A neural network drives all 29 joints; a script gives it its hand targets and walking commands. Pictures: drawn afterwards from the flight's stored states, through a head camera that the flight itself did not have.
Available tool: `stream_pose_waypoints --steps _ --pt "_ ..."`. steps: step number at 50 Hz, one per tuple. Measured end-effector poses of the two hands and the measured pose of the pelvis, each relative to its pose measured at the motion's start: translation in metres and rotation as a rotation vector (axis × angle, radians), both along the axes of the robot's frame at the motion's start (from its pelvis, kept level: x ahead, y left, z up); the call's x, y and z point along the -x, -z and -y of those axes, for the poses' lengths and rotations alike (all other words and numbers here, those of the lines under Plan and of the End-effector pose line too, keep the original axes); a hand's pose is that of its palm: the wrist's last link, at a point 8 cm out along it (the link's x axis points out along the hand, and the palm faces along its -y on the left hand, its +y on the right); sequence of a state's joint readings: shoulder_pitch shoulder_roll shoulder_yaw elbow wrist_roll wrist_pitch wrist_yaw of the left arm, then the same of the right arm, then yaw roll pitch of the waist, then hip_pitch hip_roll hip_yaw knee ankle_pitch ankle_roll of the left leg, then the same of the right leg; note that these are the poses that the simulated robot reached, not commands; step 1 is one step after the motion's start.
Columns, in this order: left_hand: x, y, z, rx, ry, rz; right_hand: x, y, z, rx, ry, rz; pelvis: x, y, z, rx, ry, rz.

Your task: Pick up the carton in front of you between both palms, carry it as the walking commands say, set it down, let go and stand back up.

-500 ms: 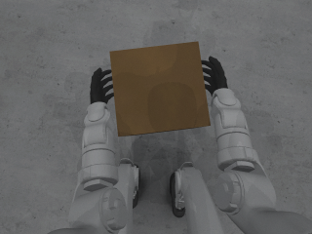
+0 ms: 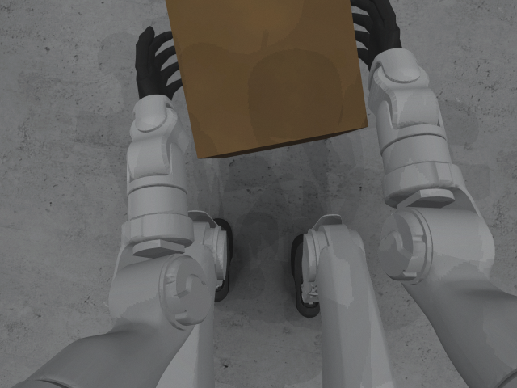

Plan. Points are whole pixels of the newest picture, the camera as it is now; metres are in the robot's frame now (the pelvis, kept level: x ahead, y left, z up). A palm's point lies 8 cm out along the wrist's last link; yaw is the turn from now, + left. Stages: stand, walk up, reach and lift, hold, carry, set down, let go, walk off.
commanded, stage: set down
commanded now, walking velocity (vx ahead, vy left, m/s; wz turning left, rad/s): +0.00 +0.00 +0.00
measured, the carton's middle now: (266, 83) +0.51 +0.00 -0.20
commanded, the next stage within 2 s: none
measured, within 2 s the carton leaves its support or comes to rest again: rests again in 1.08 s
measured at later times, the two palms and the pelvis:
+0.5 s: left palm (178, 86) +0.52 +0.15 -0.22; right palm (353, 64) +0.55 -0.15 -0.24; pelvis +0.00 -0.01 -0.08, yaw +2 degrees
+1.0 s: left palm (173, 88) +0.52 +0.16 -0.25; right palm (345, 71) +0.55 -0.14 -0.27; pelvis -0.01 -0.01 -0.10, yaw +2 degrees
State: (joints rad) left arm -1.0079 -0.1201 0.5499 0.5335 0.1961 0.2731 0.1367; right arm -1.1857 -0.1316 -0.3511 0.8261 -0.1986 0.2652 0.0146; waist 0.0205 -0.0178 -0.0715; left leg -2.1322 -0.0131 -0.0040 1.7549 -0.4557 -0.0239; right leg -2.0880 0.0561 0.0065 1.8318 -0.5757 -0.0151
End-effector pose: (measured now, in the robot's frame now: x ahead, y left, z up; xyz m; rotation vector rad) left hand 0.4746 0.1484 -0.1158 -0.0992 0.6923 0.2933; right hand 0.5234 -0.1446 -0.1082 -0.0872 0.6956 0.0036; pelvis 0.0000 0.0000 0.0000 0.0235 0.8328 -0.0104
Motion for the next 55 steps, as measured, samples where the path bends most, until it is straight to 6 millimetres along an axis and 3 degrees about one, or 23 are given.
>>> stream_pose_waypoints --steps 13,18,24,34,55 --pt "-0.011 0.083 0.003 -0.010 -0.015 -0.025 -0.019 0.085 0.002 0.014 -0.043 -0.022 0.009 0.051 0.003 -0.015 0.005 0.033" --pt "-0.033 0.091 0.002 -0.028 -0.002 -0.014 -0.027 0.110 0.004 0.019 -0.049 -0.022 0.007 0.068 0.004 -0.021 0.005 0.054" --pt "-0.041 0.106 0.001 -0.038 0.003 -0.047 -0.031 0.133 0.004 0.020 -0.071 -0.053 0.003 0.082 0.006 -0.030 0.005 0.058" --pt "-0.041 0.117 0.000 -0.047 0.022 -0.067 -0.029 0.151 0.004 0.016 -0.079 -0.070 0.000 0.092 0.010 -0.043 0.016 0.052" --pt "-0.047 0.136 -0.017 -0.037 0.064 -0.076 -0.028 0.160 -0.005 -0.022 -0.125 -0.065 0.009 0.103 0.003 -0.029 -0.005 0.112"
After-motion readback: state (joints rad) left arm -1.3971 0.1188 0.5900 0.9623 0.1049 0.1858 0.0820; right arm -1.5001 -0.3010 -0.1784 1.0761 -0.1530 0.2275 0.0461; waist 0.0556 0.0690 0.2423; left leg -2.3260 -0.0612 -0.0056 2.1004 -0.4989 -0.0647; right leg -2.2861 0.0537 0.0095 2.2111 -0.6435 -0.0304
